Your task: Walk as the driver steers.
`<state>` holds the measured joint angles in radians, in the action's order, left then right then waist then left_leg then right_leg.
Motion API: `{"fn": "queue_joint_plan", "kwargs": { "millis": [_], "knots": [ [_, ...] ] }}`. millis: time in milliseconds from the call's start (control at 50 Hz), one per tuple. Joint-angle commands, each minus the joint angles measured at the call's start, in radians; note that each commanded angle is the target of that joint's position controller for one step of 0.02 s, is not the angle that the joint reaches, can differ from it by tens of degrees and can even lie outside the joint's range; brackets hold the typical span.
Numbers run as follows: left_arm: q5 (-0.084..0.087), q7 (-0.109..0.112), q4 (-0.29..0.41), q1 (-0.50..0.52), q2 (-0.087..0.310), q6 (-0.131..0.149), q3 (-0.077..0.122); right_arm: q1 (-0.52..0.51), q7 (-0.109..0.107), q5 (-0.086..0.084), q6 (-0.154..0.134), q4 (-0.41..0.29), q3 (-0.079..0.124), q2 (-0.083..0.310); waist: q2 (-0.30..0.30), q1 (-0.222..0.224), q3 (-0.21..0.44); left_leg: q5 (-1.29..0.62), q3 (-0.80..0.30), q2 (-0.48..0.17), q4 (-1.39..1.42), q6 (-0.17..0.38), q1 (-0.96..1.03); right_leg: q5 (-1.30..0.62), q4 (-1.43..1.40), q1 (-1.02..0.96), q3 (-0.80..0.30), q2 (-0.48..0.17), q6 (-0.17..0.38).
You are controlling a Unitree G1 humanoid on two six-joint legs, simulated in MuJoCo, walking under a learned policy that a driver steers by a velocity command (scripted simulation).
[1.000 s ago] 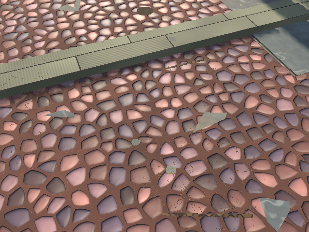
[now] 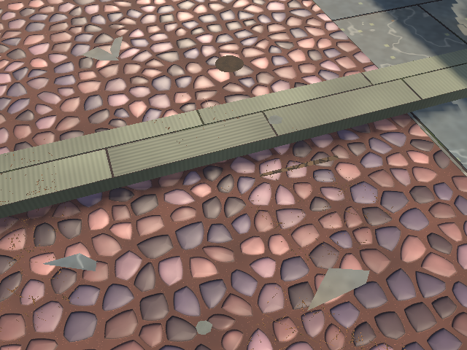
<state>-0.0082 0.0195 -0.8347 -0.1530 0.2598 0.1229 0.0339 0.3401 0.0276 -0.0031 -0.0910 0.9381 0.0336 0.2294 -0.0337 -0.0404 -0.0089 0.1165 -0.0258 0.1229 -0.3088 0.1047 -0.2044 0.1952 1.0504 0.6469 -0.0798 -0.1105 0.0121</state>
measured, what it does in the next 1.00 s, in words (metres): walks ahead, turning left: right foot, then left foot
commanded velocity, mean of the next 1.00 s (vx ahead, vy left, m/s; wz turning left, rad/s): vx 0.50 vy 0.00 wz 0.54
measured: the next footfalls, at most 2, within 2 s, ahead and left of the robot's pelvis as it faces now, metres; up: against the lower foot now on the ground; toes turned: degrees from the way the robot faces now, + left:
right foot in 0.24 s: +0.30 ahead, -0.15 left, +0.00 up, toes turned +12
left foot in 0.78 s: +0.48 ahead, +0.20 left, +0.00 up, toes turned +30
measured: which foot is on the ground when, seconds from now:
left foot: down 0.00-0.24, up 0.26-0.76, down 0.78-1.00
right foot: up 0.00-0.22, down 0.24-0.76, up 0.78-1.00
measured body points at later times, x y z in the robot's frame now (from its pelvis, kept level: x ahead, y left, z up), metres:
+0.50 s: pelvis +0.25 -0.05 +0.00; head +0.28 -0.05 +0.45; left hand +0.22 +0.23 -0.12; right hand +0.47 -0.26 -0.11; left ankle +0.28 +0.13 -0.66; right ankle +0.26 -0.15 -0.74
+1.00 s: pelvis +0.47 +0.12 +0.00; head +0.49 +0.16 +0.45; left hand +0.46 +0.44 -0.10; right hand +0.70 -0.05 -0.10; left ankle +0.44 +0.18 -0.74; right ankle +0.63 +0.00 -0.66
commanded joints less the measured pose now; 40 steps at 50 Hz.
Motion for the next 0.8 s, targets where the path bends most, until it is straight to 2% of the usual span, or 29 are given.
{"fn": "queue_joint_plan", "kwargs": {
  "millis": [20,80,140,180,200,220,240,260,280,300,320,340,360,380,400,440,500,580,640,680,720,740,760,780,800],
  "knots": [
    [-0.007,0.012,0.061,-0.001,0.046,-0.008,0.01,-0.057,-0.024,-0.006,-0.02,-0.091,0.035,0.16,0.081,0.042,-0.043,-0.013,-0.218,-0.23,0.178,0.164,-0.185,-0.173,-0.228,-0.089,0.026,0.017,-0.034],
    [0.008,0.003,0.093,0.115,0.039,-0.001,0.004,0.007,-0.035,-0.02,-0.009,-0.085,0.044,0.18,0.102,-0.006,-0.022,0.009,-0.224,-0.224,0.134,0.132,-0.139,-0.271,-0.427,-0.152,0.031,0.069,-0.052],
    [0.021,-0.009,0.124,0.177,0.07,0.007,0.01,0.049,-0.039,-0.03,0.002,-0.079,0.045,0.174,0.104,-0.025,-0.011,0.087,-0.304,-0.258,0.069,0.12,-0.048,-0.245,-0.526,-0.18,0.002,0.084,-0.055],
    [0.024,-0.017,0.134,0.171,0.1,0.019,0.021,0.044,-0.044,-0.025,0.011,-0.087,0.049,0.177,0.118,-0.007,-0.002,0.112,-0.363,-0.274,0.004,0.106,0.002,-0.166,-0.579,-0.229,-0.007,0.09,-0.039],
    [0.025,-0.019,0.129,0.135,0.114,0.026,0.028,0.033,-0.046,-0.021,0.016,-0.096,0.049,0.176,0.131,0.018,0.009,0.1,-0.381,-0.266,-0.042,0.095,0.011,-0.119,-0.605,-0.283,0.001,0.093,-0.025],
    [0.022,-0.016,0.107,0.05,0.131,0.031,0.04,0.022,-0.047,-0.018,0.019,-0.107,0.043,0.152,0.135,0.061,0.043,0.08,-0.377,-0.227,-0.121,0.072,-0.005,-0.084,-0.643,-0.396,0.012,0.089,0.0],
    [0.009,-0.01,0.084,-0.1,0.179,0.037,0.056,-0.001,-0.043,-0.01,0.016,-0.131,0.024,0.098,0.085,0.13,0.153,0.091,-0.312,-0.168,-0.343,0.036,-0.098,-0.057,-0.633,-0.622,-0.081,-0.026,0.057],
    [-0.007,-0.002,0.072,-0.227,0.266,0.026,0.081,0.066,-0.039,-0.022,0.002,-0.162,0.005,0.029,-0.159,0.131,0.281,0.302,-0.144,-0.03,-0.658,-0.033,-0.41,0.06,-0.676,-0.966,-0.407,-0.243,0.182],
    [-0.001,-0.01,0.054,-0.26,0.242,0.015,0.079,0.116,-0.037,-0.041,-0.007,-0.18,0.007,0.076,-0.315,0.112,0.311,0.467,-0.124,-0.067,-0.875,-0.04,-0.603,0.24,-0.75,-1.011,-0.707,-0.357,0.25],
    [0.003,-0.012,0.08,-0.202,0.145,0.015,0.056,0.074,-0.038,-0.046,-0.001,-0.168,0.028,0.163,-0.166,0.118,0.193,0.382,-0.161,-0.121,-0.974,-0.045,-0.647,0.264,-0.762,-0.902,-0.603,-0.317,0.217],
    [0.007,-0.014,0.089,-0.151,0.112,0.01,0.045,0.015,-0.039,-0.038,0.008,-0.175,0.034,0.168,-0.072,0.108,0.11,0.294,-0.134,-0.156,-0.986,-0.053,-0.629,0.162,-0.769,-0.782,-0.432,-0.266,0.178],
    [0.005,-0.018,0.091,-0.097,0.095,0.006,0.039,-0.011,-0.039,-0.027,0.014,-0.183,0.036,0.15,-0.034,0.084,0.06,0.226,-0.124,-0.182,-0.947,-0.062,-0.594,0.062,-0.801,-0.68,-0.323,-0.213,0.159],
    [0.003,-0.021,0.087,-0.068,0.078,0.004,0.033,-0.025,-0.035,-0.023,0.022,-0.191,0.041,0.137,-0.053,0.063,0.025,0.187,-0.118,-0.209,-0.909,-0.066,-0.563,-0.015,-0.829,-0.612,-0.236,-0.176,0.146],
    [0.0,-0.023,0.08,-0.059,0.078,0.004,0.034,-0.024,-0.03,-0.025,0.031,-0.198,0.04,0.117,-0.069,0.051,0.009,0.16,-0.098,-0.223,-0.894,-0.071,-0.527,-0.07,-0.856,-0.56,-0.162,-0.15,0.14],
    [0.001,-0.025,0.071,-0.067,0.083,0.008,0.038,-0.027,-0.026,-0.025,0.037,-0.206,0.037,0.098,-0.073,0.049,0.009,0.136,-0.081,-0.226,-0.89,-0.077,-0.517,-0.129,-0.872,-0.543,-0.112,-0.138,0.148],
    [0.002,-0.025,0.051,-0.089,0.103,0.013,0.048,-0.052,-0.023,-0.023,0.045,-0.231,0.037,0.087,-0.053,0.048,0.004,0.085,-0.08,-0.233,-0.851,-0.088,-0.543,-0.238,-0.887,-0.548,-0.037,-0.139,0.166],
    [0.0,-0.018,0.031,-0.113,0.13,0.007,0.058,-0.121,-0.017,-0.023,0.046,-0.271,0.035,0.078,-0.033,0.06,-0.005,-0.015,-0.08,-0.235,-0.711,-0.096,-0.58,-0.319,-0.895,-0.584,0.043,-0.15,0.171],
    [0.007,-0.009,0.02,-0.134,0.161,-0.006,0.064,-0.255,0.009,-0.019,0.04,-0.323,0.027,0.064,-0.031,0.103,-0.036,-0.156,-0.014,-0.226,-0.494,-0.082,-0.535,-0.291,-0.895,-0.606,0.149,-0.146,0.148],
    [0.02,-0.007,0.002,-0.172,0.184,-0.02,0.07,-0.336,0.027,-0.023,0.042,-0.369,0.025,0.065,-0.031,0.122,-0.069,-0.117,0.025,-0.22,-0.408,-0.06,-0.53,-0.279,-0.879,-0.667,0.185,-0.175,0.133],
    [0.029,-0.007,-0.006,-0.18,0.2,-0.033,0.075,-0.359,0.037,-0.024,0.044,-0.393,0.03,0.077,-0.037,0.115,-0.076,-0.035,0.057,-0.202,-0.369,-0.033,-0.507,-0.359,-0.837,-0.713,0.212,-0.192,0.116],
    [0.033,-0.002,0.0,-0.168,0.232,-0.045,0.084,-0.318,0.039,-0.019,0.049,-0.4,0.046,0.108,-0.068,0.07,-0.028,0.068,0.118,-0.14,-0.347,0.007,-0.376,-0.675,-0.712,-0.727,0.254,-0.19,0.097],
    [0.035,0.002,0.003,-0.16,0.245,-0.053,0.087,-0.227,0.037,-0.018,0.052,-0.382,0.065,0.14,-0.077,0.014,0.03,0.092,0.146,-0.093,-0.325,0.034,-0.245,-0.827,-0.571,-0.715,0.278,-0.176,0.085],
    [0.036,0.006,0.01,-0.152,0.237,-0.058,0.083,-0.054,0.027,-0.021,0.054,-0.333,0.097,0.193,-0.048,-0.077,0.12,0.03,0.152,-0.045,-0.258,0.072,0.003,-0.843,-0.353,-0.627,0.306,-0.137,0.056],
    [0.008,0.007,0.036,-0.17,0.19,-0.051,0.063,0.103,0.002,-0.022,0.063,-0.298,0.132,0.285,0.09,-0.131,0.213,0.015,-0.09,-0.191,-0.237,0.133,0.327,-0.465,-0.023,-0.343,0.305,-0.089,0.009],
    [-0.014,-0.012,0.101,-0.257,0.05,-0.016,0.018,0.055,0.0,-0.021,0.05,-0.317,0.134,0.386,0.321,0.007,0.328,0.201,-0.681,-0.434,-0.107,0.317,0.61,0.403,0.295,0.076,0.16,0.114,-0.036]
  ]
}}
Velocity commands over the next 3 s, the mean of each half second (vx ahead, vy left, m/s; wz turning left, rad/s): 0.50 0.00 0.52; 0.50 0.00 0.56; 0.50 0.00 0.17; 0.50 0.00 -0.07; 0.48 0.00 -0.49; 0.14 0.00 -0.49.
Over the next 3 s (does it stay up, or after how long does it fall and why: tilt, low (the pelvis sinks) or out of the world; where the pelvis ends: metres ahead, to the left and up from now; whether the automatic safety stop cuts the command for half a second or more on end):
stays up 1.30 0.62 0.05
